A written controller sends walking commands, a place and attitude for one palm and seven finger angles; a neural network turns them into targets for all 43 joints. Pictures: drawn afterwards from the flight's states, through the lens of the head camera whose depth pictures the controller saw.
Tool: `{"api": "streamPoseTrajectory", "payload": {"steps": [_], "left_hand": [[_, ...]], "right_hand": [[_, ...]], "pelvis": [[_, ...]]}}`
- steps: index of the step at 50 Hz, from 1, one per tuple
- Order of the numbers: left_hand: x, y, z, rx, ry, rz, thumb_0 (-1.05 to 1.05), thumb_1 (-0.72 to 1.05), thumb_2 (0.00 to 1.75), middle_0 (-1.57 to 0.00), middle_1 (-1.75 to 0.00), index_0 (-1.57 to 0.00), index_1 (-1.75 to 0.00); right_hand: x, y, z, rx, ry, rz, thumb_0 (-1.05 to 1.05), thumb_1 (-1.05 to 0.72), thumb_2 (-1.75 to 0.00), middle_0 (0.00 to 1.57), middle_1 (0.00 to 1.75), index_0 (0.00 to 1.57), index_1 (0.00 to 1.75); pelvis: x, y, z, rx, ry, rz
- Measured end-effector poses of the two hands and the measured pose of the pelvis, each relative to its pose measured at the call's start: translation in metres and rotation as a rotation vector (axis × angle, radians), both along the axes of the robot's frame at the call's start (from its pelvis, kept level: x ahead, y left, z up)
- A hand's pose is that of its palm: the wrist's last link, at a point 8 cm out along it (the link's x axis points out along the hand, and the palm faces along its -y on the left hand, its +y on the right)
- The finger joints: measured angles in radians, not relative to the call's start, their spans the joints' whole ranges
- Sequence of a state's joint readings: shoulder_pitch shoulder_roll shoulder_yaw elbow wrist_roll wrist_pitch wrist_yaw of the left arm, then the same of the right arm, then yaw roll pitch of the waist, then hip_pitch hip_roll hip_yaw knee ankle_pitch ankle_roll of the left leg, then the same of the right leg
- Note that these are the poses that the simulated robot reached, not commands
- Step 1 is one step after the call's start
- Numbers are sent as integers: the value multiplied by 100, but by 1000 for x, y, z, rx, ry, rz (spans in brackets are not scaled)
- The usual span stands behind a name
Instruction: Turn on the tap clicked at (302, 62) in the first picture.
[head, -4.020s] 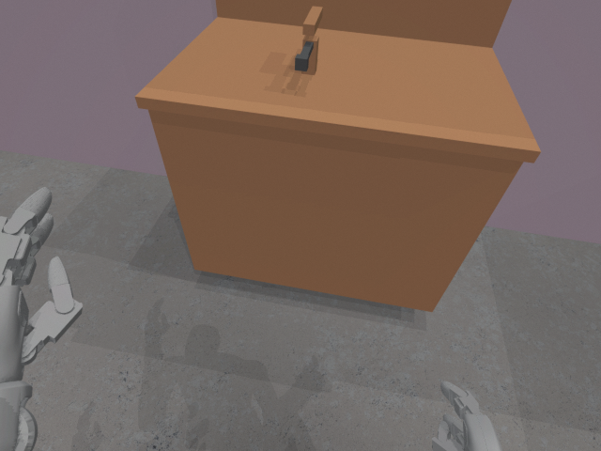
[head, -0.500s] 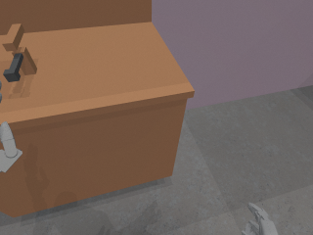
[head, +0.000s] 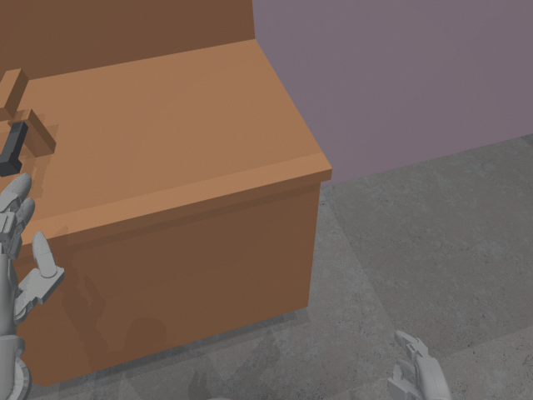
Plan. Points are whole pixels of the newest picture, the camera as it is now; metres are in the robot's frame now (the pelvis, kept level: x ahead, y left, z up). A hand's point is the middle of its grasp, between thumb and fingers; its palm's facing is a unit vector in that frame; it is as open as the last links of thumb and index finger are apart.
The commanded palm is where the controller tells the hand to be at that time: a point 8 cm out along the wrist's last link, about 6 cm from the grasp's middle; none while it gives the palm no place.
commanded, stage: come to a stop and stand still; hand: left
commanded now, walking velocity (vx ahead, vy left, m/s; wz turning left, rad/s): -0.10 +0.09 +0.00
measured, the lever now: (6, 164) +0.43 +0.46 +0.12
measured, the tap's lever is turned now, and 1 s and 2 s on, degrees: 0 0 0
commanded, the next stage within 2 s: look again from close up in 1.72 s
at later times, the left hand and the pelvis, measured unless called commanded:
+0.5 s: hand (12, 347) +0.15 +0.28 +0.12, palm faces +0.25 -0.89 -0.38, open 7.4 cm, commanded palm +0.11 +0.34 +0.18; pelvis -0.06 +0.07 -0.01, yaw -2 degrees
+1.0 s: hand out of the picture +0.18 +0.34 +0.15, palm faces +0.37 -0.85 -0.37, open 7.4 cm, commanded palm +0.12 +0.36 +0.18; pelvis -0.05 +0.08 +0.00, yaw -1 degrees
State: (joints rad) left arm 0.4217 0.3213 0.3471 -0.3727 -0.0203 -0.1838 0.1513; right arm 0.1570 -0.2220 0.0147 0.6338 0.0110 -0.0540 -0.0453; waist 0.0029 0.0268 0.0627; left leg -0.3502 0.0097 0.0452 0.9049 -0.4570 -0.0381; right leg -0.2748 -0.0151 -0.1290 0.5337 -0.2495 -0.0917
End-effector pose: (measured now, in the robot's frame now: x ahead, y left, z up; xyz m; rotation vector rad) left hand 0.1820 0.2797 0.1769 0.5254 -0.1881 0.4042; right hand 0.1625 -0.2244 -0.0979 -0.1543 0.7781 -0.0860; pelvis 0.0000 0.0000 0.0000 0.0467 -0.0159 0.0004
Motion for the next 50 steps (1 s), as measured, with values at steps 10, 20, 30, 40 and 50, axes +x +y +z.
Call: {"api": "streamPoseTrajectory", "payload": {"steps": [10,20,30,40,50], "left_hand": [[-15,5,42,179,-185,-155,2,88,90,-23,-30,-22,-31],[-33,65,7,-24,-114,-88,1,91,90,-20,-30,-20,-30],[-71,85,-11,-20,-109,-69,2,88,90,-22,-30,-22,-31],[-70,85,22,-39,-239,-112,1,90,90,-21,-30,-20,-31],[-46,96,-13,-76,-50,-82,2,89,90,-21,-30,-21,-31]], "right_hand": [[-10,-20,33,-176,-62,-8,1,-91,-90,19,30,19,30],[-71,40,19,-9,-86,-19,1,-91,-89,19,30,19,30],[-99,97,15,7,-28,110,1,-91,-89,20,30,20,30],[-55,97,43,-43,-172,121,1,-91,-89,20,30,20,30],[-46,93,50,-92,-139,79,1,-91,-89,20,30,20,30]], "pelvis": [[-21,9,-2,-23,5,8],[-50,57,-3,-35,-42,-49],[-69,64,-7,-42,-80,10],[-66,82,1,-80,-23,-14],[-50,84,5,-42,-11,-20]]}}
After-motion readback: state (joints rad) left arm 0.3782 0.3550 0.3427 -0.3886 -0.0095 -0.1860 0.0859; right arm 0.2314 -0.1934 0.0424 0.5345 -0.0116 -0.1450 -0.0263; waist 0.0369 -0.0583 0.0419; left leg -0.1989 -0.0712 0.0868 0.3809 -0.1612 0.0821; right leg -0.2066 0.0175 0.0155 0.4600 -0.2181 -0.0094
